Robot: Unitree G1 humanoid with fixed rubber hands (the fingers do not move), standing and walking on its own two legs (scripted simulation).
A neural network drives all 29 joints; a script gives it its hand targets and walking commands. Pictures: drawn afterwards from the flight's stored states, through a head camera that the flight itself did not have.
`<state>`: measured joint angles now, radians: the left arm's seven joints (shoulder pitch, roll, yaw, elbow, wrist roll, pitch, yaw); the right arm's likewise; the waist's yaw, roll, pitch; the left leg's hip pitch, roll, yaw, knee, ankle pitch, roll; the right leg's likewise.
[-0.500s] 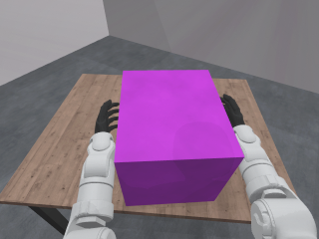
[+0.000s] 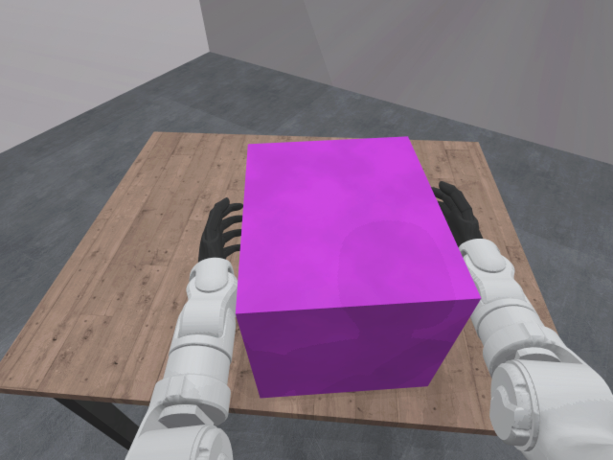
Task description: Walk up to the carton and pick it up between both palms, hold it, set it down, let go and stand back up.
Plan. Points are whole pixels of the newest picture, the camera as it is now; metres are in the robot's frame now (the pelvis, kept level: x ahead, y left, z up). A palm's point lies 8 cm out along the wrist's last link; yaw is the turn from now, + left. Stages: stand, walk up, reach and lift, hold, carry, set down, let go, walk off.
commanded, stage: set down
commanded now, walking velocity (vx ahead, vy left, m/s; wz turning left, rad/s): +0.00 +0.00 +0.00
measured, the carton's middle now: (336, 263) +0.40 -0.02 +0.04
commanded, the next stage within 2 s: none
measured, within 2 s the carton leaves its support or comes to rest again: rests again in 0.86 s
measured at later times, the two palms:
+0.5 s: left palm (220, 271) +0.38 +0.14 +0.06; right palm (457, 244) +0.41 -0.19 +0.07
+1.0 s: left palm (222, 275) +0.38 +0.14 +0.05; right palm (453, 246) +0.42 -0.19 +0.06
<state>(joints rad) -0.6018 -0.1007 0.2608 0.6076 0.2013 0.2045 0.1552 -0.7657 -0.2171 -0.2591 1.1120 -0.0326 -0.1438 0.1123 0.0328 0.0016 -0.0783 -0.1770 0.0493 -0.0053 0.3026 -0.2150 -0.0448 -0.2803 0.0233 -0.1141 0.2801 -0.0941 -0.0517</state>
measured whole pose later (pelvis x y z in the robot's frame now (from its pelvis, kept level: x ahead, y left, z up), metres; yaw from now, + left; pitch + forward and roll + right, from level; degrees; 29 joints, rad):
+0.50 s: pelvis +0.00 +0.00 +0.00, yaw +0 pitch +11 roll +0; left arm -0.60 -0.09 0.26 0.70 0.18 0.13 0.17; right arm -0.81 -0.23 -0.31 1.22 -0.08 -0.20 0.13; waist 0.04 -0.01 -0.13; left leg -0.30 0.05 -0.01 0.31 -0.20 -0.05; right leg -0.39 0.03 -0.12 0.28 -0.08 -0.06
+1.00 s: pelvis -0.01 -0.01 +0.00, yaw +0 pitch +13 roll +1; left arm -0.64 -0.12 0.35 0.77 0.20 0.01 0.15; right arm -0.84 -0.22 -0.39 1.23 -0.17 -0.26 0.14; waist 0.07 0.00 -0.12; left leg -0.33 0.05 0.00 0.30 -0.18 -0.05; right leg -0.45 0.02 -0.11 0.30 -0.07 -0.06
